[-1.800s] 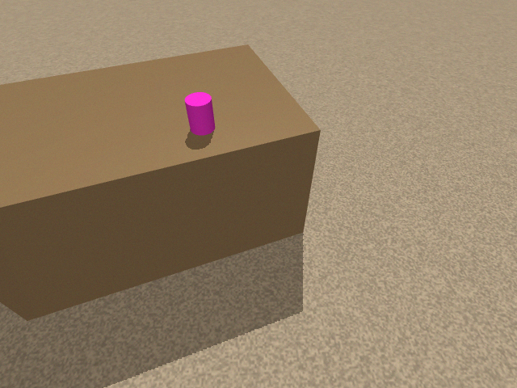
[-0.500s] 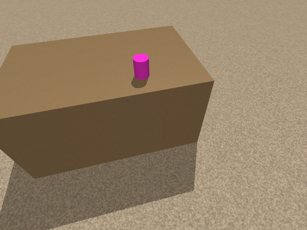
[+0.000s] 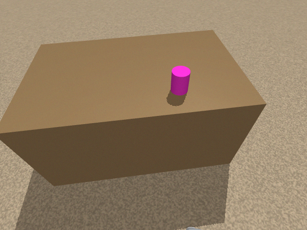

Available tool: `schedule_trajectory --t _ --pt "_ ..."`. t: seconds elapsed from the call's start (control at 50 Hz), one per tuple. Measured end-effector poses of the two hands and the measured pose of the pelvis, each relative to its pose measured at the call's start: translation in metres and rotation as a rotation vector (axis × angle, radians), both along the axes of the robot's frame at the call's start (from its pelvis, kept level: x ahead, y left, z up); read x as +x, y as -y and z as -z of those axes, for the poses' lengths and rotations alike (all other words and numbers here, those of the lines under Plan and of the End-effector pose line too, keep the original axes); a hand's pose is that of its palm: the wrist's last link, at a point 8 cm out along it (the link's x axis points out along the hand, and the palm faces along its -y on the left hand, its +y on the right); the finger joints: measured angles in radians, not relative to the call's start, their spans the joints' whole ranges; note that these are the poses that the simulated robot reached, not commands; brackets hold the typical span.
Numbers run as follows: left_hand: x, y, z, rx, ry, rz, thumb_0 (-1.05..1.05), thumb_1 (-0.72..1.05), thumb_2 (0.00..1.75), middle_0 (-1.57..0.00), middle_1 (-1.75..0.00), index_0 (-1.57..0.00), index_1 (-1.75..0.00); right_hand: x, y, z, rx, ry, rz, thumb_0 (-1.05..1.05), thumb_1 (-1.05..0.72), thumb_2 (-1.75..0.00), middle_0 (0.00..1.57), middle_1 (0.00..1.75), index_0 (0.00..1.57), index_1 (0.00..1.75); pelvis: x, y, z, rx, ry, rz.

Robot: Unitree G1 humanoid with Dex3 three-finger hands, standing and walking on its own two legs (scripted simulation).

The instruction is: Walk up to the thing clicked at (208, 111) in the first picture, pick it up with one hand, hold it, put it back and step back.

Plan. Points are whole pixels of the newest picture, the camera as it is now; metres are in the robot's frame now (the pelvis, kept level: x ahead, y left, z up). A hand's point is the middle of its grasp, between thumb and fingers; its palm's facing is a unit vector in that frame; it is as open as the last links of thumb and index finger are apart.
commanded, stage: walk up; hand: right
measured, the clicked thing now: (180, 80) +0.78 -0.14 -0.11
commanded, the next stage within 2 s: stand in 1.96 s
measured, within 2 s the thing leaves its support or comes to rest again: neither
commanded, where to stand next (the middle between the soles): +0.30 +0.07 m, yaw +3 degrees
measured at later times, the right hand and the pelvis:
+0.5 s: hand (209, 170) +0.33 -0.18 -0.13, palm faces -0.20 +0.90 -0.39, open 7.4 cm; pelvis +0.17 +0.08 -0.01, yaw +7 degrees
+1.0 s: hand (201, 168) +0.36 -0.16 -0.16, palm faces -0.12 +0.93 -0.35, open 7.4 cm; pelvis +0.23 +0.09 -0.01, yaw +5 degrees
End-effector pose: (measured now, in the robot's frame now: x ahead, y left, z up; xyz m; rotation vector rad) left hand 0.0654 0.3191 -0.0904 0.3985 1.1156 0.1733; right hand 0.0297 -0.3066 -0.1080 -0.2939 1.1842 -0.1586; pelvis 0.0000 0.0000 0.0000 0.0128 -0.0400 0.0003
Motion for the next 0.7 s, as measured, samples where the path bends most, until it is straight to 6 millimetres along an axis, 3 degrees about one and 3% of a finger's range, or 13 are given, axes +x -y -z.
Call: schedule_trajectory --t 0.1,0.28,0.38,0.46,0.58,0.7 --pt "0.016 -0.001 -0.002 0.049 0.048 -0.063 0.0 0.9 0.9 -0.2 -0.3 -0.2 -0.3 0.063 0.006 0.02 0.001 0.002 -0.054 0.01 -0.9 -0.9 0.2 0.3 0.2 0.3 0.04 0.006 0.012 -0.024 0.014 -0.032" --pt "0.013 -0.02 -0.021 0.06 -0.028 -0.168 0.0 0.9 0.9 -0.2 -0.3 -0.2 -0.3 0.181 -0.016 -0.002 -0.005 0.05 -0.182 0.01 -0.91 -0.9 0.2 0.3 0.2 0.3 0.098 -0.014 -0.005 -0.029 0.002 -0.084" --pt "0.021 -0.048 -0.009 0.049 -0.083 -0.2 0.01 0.9 0.9 -0.2 -0.3 -0.2 -0.3 0.243 -0.042 -0.012 -0.028 0.079 -0.232 0.01 -0.91 -0.9 0.2 0.3 0.2 0.3 0.133 -0.038 0.0 -0.034 -0.002 -0.109" --pt "0.041 -0.078 0.015 0.034 -0.116 -0.215 0.01 0.9 0.9 -0.2 -0.3 -0.2 -0.3 0.29 -0.071 -0.013 -0.065 0.144 -0.255 0.01 -0.9 -0.9 0.2 0.3 0.2 0.3 0.161 -0.066 0.014 -0.019 0.009 -0.117" --pt "0.1 -0.094 0.022 -0.011 -0.091 -0.201 0.01 0.9 0.9 -0.2 -0.3 -0.2 -0.3 0.314 -0.104 -0.026 -0.061 0.182 -0.218 0.0 -0.9 -0.9 0.2 0.3 0.2 0.3 0.192 -0.087 0.005 -0.031 0.013 -0.118" --pt "0.147 -0.095 0.022 -0.03 -0.074 -0.175 0.01 0.9 0.9 -0.2 -0.3 -0.2 -0.3 0.32 -0.114 -0.024 -0.069 0.145 -0.201 0.0 -0.9 -0.9 0.2 0.3 0.2 0.3 0.217 -0.094 0.001 -0.026 0.006 -0.108"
